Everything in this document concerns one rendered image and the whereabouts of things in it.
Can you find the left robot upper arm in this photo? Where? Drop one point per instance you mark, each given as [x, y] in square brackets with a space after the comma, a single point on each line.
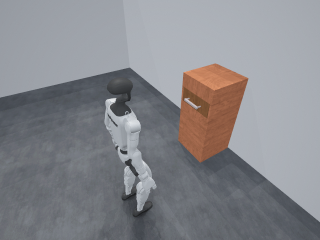
[107, 104]

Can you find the drawer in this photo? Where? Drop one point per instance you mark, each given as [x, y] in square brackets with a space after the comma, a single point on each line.
[204, 109]

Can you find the right robot upper arm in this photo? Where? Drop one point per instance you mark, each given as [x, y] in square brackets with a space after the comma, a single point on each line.
[132, 128]

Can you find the cabinet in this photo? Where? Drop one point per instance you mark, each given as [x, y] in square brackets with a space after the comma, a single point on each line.
[223, 89]

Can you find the left robot forearm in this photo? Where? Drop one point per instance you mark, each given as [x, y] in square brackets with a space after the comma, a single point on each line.
[109, 129]

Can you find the handle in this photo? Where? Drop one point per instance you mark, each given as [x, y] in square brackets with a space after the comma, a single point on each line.
[190, 103]

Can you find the robot left shin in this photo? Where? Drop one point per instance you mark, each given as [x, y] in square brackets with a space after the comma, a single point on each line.
[128, 181]

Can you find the right robot forearm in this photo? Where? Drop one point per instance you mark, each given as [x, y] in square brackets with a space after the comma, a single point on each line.
[137, 162]

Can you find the humanoid robot head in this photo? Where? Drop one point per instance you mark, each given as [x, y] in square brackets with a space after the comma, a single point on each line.
[118, 86]

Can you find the right robot hand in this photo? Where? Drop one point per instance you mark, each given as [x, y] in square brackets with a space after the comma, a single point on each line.
[150, 183]

